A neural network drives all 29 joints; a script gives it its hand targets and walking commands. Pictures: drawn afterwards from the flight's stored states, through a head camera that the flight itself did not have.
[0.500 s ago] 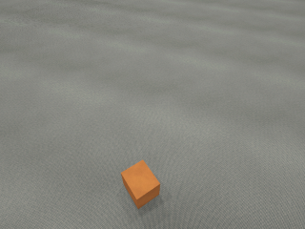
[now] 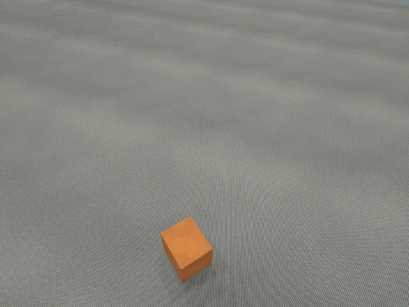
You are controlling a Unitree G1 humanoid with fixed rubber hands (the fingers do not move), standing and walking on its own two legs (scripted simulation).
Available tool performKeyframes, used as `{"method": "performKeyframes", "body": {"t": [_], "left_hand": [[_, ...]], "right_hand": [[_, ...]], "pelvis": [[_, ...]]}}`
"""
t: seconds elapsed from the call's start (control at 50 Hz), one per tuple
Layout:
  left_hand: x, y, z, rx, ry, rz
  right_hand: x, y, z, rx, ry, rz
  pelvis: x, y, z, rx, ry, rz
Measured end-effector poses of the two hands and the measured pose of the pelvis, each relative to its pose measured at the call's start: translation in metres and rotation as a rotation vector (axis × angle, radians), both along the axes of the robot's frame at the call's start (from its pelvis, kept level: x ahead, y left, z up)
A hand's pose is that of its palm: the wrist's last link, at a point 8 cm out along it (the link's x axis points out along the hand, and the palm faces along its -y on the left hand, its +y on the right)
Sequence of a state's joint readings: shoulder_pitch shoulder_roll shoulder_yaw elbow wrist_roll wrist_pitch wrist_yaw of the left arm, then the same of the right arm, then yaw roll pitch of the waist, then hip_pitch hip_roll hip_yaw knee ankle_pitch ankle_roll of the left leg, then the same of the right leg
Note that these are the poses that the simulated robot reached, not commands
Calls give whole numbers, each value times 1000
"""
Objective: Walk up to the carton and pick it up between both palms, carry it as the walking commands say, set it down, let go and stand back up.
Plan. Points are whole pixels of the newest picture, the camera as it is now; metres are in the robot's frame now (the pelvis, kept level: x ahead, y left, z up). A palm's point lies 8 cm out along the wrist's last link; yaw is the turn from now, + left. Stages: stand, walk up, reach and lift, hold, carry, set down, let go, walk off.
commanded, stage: walk up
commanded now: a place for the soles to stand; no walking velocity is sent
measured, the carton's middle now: (186, 248) +0.54 +0.09 -0.68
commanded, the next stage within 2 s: none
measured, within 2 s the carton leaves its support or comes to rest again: neither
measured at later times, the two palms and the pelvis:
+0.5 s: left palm out of the picture +0.14 +0.14 -0.15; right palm (375, 275) +0.25 -0.37 -0.11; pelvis +0.11 -0.13 -0.02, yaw +15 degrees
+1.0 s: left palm out of the picture +0.17 +0.03 -0.10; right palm (366, 213) +0.41 -0.43 -0.12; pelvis +0.19 -0.25 -0.01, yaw +31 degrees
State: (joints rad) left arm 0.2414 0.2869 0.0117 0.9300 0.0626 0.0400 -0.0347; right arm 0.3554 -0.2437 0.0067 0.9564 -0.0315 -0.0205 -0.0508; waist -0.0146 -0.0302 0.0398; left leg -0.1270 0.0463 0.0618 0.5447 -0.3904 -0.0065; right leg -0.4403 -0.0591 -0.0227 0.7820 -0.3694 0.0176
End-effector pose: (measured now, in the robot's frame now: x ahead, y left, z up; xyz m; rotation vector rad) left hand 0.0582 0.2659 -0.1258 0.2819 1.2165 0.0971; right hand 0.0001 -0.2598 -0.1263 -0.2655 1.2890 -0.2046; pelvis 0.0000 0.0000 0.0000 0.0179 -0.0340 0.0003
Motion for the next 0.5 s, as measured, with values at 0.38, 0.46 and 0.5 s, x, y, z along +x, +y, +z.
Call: {"method": "performKeyframes", "body": {"t": [0.38,0.46,0.5], "left_hand": [[103,-121,-7,-50,-222,193],[82,-120,-23,-47,-166,273],[77,-124,-28,-48,-125,296]], "right_hand": [[179,-125,9,-78,-139,222],[234,-113,14,-63,-256,281],[245,-112,17,-61,-261,279]], "pelvis": [[88,-114,-17,-38,-15,216],[106,-121,-23,-55,-19,245],[115,-130,-22,-29,-23,262]]}}
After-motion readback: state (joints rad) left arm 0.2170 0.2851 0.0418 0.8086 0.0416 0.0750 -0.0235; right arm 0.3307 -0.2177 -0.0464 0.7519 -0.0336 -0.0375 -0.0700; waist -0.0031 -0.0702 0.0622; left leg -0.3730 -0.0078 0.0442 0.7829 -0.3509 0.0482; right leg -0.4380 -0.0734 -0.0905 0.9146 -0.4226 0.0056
